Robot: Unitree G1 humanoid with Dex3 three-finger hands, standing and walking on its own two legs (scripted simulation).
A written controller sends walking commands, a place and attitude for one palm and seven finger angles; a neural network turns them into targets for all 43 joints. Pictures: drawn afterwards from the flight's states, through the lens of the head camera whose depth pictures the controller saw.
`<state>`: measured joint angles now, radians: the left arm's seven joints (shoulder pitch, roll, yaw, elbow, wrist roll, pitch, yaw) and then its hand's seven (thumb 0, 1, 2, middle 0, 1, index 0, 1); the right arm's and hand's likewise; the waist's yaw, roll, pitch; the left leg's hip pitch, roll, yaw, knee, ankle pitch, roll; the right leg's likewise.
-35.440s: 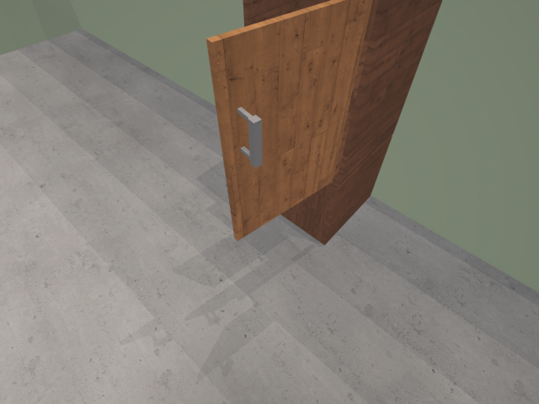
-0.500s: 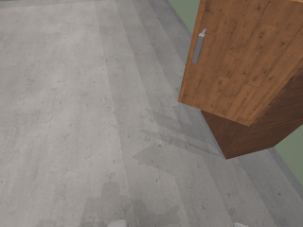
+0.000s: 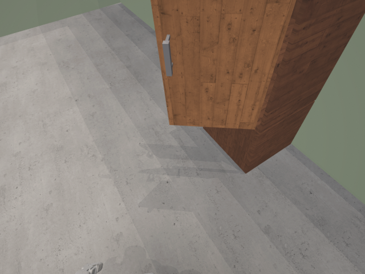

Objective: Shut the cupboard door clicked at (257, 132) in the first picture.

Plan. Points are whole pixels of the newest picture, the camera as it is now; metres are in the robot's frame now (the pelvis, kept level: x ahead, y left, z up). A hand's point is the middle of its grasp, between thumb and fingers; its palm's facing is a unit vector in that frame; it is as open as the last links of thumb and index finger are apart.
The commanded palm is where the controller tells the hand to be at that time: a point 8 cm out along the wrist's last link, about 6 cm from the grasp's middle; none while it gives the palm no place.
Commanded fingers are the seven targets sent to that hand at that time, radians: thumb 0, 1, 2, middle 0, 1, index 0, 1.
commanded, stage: take the last steps up to it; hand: left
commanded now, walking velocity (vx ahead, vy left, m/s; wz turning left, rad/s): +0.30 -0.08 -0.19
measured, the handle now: (168, 55) +0.76 +0.07 +0.06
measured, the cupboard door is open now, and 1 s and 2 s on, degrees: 51 51 51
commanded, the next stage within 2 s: come to a stop and stand still in 0.84 s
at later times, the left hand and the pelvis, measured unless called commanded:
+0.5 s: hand out of the picture +0.14 +0.19 -0.16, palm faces -0.06 -0.99 -0.14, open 7.4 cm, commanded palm none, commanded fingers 0.00 0.90 0.90 -0.20 -0.30 -0.20 -0.30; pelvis +0.09 +0.01 +0.02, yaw -5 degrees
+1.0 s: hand (158, 216) +0.29 +0.09 -0.16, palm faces -0.04 -0.98 -0.17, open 7.2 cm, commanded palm none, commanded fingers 0.00 0.90 0.90 -0.20 -0.30 -0.20 -0.30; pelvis +0.25 -0.08 +0.01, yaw -4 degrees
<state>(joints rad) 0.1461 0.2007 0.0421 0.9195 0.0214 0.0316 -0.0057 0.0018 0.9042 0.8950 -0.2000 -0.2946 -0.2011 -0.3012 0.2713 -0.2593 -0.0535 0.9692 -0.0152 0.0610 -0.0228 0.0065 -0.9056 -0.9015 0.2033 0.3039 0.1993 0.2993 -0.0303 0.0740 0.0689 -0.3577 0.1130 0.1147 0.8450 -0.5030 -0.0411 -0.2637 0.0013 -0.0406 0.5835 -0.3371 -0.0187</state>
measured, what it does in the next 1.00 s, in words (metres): walks ahead: left foot, then right foot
